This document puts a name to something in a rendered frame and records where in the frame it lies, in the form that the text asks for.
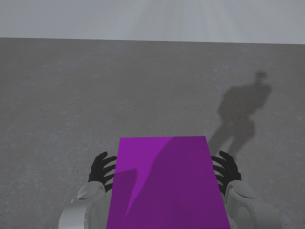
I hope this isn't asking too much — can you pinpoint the right robot hand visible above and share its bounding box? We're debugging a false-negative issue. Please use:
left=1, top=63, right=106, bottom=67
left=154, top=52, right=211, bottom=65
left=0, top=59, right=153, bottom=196
left=211, top=150, right=242, bottom=197

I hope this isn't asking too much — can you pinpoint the robot right forearm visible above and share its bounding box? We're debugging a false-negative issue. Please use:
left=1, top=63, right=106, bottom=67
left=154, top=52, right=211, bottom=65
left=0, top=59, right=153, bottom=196
left=225, top=180, right=283, bottom=229

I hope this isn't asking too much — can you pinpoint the left robot hand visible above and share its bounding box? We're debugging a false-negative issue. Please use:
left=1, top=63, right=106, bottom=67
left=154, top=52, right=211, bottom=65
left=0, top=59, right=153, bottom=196
left=88, top=151, right=117, bottom=193

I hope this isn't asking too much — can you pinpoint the carton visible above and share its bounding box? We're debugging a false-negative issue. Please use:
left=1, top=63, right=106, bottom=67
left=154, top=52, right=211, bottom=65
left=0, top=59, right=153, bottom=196
left=106, top=136, right=231, bottom=229

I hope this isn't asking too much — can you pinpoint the robot left forearm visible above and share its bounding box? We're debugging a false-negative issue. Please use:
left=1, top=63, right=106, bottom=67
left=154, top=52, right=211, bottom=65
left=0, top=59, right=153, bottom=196
left=58, top=181, right=108, bottom=229

